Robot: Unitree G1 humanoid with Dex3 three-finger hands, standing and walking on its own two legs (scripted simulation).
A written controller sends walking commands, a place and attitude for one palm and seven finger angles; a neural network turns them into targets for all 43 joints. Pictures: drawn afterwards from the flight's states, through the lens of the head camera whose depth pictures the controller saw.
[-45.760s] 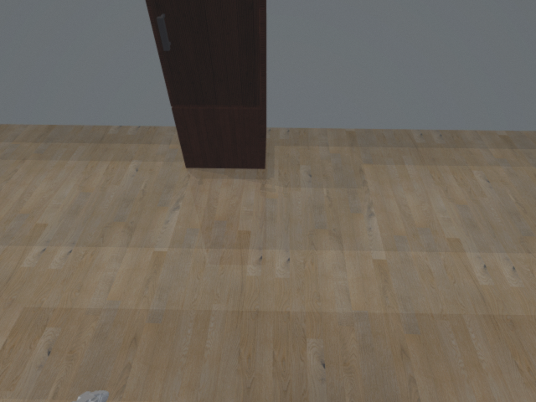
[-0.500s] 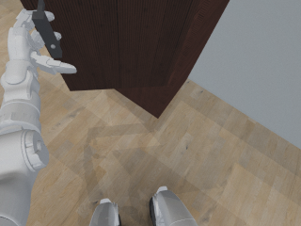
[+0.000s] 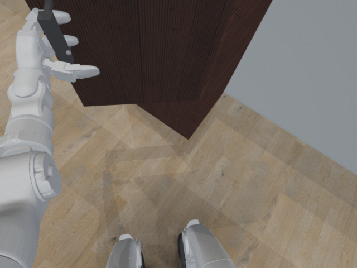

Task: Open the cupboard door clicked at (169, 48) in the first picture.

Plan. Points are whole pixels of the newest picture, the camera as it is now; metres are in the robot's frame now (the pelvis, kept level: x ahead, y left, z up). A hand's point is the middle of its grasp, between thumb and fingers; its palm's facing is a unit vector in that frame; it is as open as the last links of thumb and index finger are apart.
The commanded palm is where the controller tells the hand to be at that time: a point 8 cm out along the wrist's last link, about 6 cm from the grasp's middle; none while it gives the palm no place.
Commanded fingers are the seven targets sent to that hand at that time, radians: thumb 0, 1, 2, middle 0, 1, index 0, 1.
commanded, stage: close the thumb around the handle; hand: left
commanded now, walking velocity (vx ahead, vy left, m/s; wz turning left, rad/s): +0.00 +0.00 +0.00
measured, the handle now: (58, 34) +0.61 +0.18 +0.07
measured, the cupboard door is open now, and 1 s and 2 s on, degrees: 42 50 84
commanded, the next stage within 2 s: pull the door open along its arc in 0.48 s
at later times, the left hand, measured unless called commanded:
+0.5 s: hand (67, 51) +0.55 +0.16 +0.08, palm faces -0.02 -1.00 -0.01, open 5.9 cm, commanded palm +0.54 +0.20 +0.08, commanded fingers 0.00 0.90 0.90 -0.40 -1.35 -0.40 -1.35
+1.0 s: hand (70, 73) +0.50 +0.15 +0.08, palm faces -0.04 -1.00 -0.01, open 6.0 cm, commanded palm +0.44 +0.20 +0.08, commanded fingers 0.00 0.90 0.90 -0.40 -1.35 -0.40 -1.35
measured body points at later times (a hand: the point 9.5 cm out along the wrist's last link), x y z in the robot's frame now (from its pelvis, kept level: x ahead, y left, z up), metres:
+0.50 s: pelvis +0.00 +0.00 +0.00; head +0.16 +0.02 +0.42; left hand +0.55 +0.21 +0.08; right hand -0.02 -0.26 -0.10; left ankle -0.01 +0.10 -0.65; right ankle +0.03 -0.13 -0.65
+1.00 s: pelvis +0.02 +0.01 +0.02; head +0.14 +0.01 +0.45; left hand +0.50 +0.20 +0.08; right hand +0.01 -0.25 -0.09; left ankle -0.01 +0.10 -0.65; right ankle +0.03 -0.12 -0.65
